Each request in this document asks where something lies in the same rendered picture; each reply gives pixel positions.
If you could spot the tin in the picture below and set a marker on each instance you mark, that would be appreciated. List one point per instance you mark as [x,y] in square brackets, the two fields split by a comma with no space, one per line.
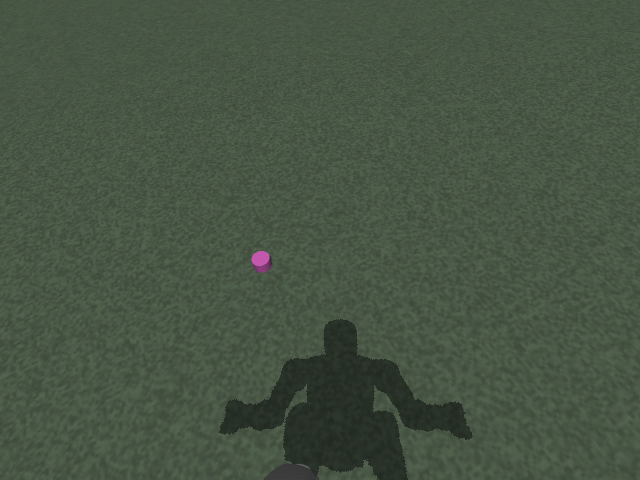
[261,261]

